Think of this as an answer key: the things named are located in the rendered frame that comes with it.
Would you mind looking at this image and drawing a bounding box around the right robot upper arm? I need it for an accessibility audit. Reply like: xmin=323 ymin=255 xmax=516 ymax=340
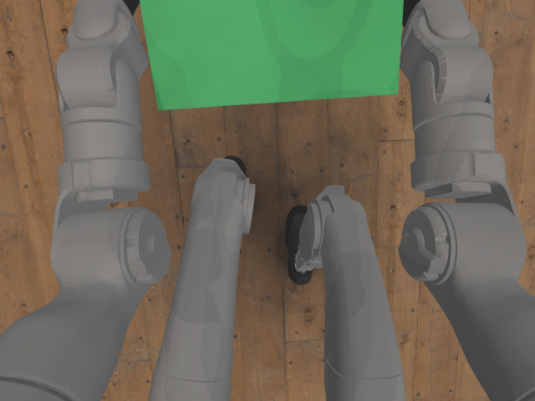
xmin=398 ymin=202 xmax=535 ymax=401

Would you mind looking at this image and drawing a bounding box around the left robot hand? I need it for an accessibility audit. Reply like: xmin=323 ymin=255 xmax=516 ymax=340
xmin=123 ymin=0 xmax=140 ymax=17

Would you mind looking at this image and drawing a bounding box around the left robot upper arm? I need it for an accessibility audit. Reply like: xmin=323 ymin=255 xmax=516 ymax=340
xmin=0 ymin=206 xmax=171 ymax=401

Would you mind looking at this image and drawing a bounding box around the robot right foot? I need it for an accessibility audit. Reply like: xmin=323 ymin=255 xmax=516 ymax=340
xmin=286 ymin=206 xmax=313 ymax=285

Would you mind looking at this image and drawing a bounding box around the left robot forearm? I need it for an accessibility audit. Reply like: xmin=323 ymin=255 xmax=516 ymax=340
xmin=50 ymin=0 xmax=150 ymax=279

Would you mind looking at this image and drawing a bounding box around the right robot thigh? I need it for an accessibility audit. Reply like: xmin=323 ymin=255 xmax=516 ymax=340
xmin=305 ymin=195 xmax=406 ymax=401

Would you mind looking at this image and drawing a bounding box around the carton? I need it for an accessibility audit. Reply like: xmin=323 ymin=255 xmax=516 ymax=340
xmin=140 ymin=0 xmax=404 ymax=110

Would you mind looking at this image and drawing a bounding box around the right robot forearm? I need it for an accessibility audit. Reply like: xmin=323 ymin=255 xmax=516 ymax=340
xmin=400 ymin=0 xmax=527 ymax=264

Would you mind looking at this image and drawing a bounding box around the right robot hand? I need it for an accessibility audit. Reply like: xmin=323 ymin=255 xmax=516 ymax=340
xmin=402 ymin=0 xmax=420 ymax=27

